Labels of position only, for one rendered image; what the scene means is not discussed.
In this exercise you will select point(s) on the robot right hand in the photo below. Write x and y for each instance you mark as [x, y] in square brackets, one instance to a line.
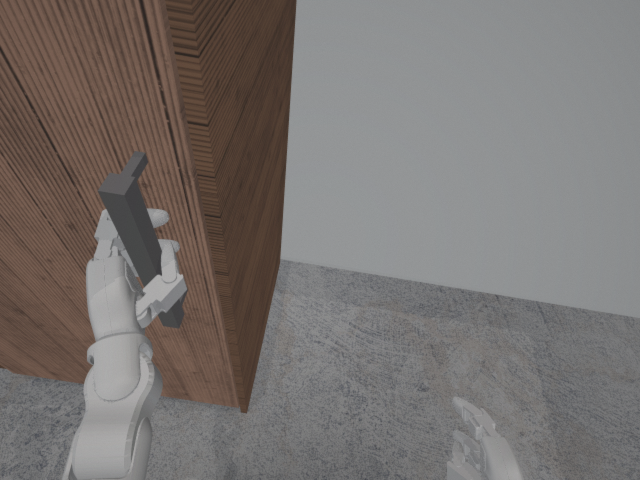
[493, 459]

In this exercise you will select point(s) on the robot left forearm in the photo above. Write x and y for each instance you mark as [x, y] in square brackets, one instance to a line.
[121, 390]

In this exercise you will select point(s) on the wardrobe door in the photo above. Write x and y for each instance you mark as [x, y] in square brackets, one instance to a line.
[83, 85]

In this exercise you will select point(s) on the handle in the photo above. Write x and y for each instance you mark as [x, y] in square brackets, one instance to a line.
[123, 200]

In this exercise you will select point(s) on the robot left hand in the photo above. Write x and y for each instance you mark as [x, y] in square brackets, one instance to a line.
[112, 287]

